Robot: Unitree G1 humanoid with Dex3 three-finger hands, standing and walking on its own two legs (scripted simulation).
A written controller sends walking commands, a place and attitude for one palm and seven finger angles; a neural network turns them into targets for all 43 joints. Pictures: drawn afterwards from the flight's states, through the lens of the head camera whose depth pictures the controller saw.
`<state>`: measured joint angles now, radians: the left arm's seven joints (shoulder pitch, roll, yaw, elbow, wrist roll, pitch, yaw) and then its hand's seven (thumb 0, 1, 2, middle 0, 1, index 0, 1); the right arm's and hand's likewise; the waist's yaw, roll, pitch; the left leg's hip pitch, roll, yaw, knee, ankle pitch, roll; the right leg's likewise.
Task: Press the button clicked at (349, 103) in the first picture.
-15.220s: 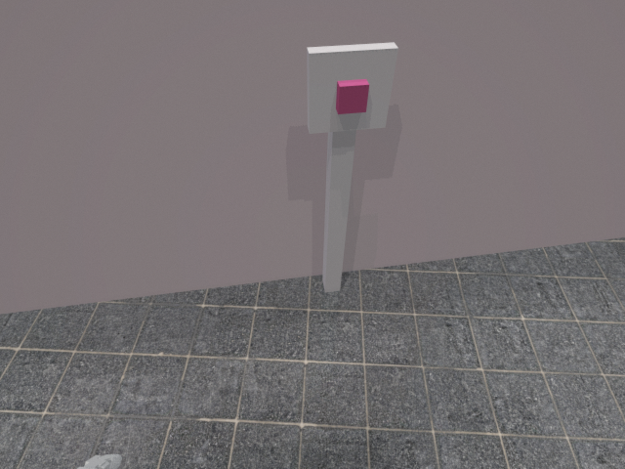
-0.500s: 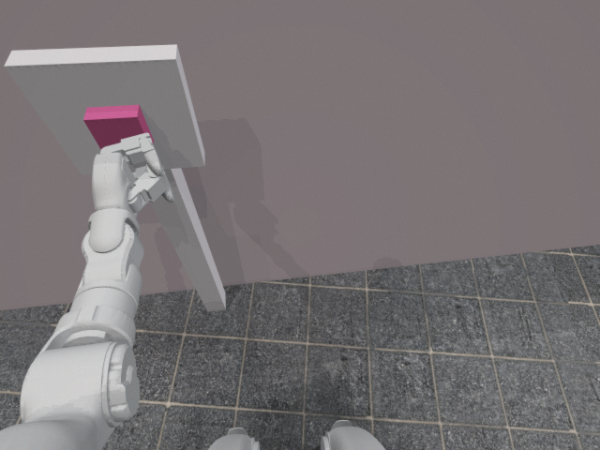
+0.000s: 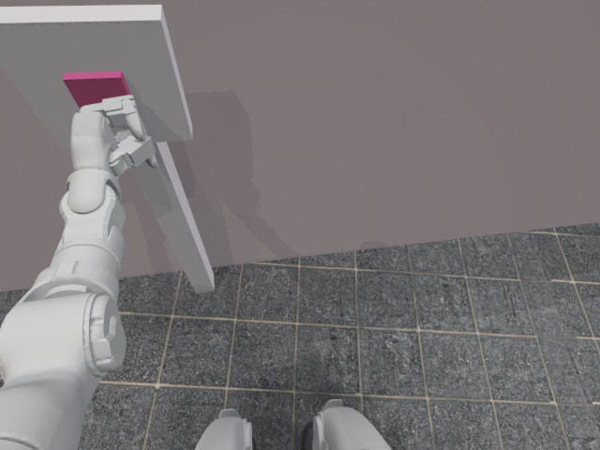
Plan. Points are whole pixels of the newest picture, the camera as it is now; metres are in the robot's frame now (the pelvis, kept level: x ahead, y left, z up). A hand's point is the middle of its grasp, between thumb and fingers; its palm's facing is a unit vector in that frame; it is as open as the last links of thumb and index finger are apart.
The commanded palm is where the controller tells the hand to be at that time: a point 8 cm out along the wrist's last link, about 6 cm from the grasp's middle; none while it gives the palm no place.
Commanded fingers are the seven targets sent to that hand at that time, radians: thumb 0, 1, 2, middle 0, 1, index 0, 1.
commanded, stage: hold the button down briefly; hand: left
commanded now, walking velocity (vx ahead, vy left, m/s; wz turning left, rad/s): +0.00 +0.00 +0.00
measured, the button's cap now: (104, 91) +0.56 +0.21 +0.12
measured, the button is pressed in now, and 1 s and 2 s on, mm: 13 0 0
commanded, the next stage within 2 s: pull the fist back off the button in 0.24 s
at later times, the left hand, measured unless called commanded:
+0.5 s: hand (147, 142) +0.50 +0.17 +0.08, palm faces +0.10 -0.99 -0.02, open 3.0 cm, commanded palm +0.49 +0.21 +0.09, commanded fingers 0.00 0.90 0.90 -1.30 -1.50 -1.30 -1.50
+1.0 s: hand (148, 162) +0.47 +0.16 +0.08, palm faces +0.09 -1.00 +0.00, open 3.1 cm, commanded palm +0.42 +0.20 +0.09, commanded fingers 0.00 0.90 0.90 -1.30 -1.50 -1.30 -1.50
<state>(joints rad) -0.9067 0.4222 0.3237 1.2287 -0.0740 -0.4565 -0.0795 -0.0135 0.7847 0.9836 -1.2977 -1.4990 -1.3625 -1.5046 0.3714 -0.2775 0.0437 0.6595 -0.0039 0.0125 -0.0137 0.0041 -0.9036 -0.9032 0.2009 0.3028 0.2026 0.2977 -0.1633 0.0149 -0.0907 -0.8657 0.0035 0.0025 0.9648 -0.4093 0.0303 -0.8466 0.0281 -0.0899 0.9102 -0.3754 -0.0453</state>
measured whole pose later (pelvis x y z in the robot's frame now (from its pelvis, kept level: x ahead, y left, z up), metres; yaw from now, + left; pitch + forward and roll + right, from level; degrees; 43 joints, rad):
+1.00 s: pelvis +0.02 +0.01 +0.01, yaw -2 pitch +15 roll -1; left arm -0.60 0.27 0.27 0.89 -0.13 -0.41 -0.03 0.01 0.88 0.91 -1.30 -1.50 -1.30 -1.50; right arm 0.35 -0.26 0.02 0.59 0.01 0.04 0.01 0.01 -0.90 -0.90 0.20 0.30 0.20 0.30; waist -0.10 0.02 -0.11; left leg -0.72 0.00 0.05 0.89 -0.43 0.04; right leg -0.72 0.03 -0.04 0.85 -0.39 -0.03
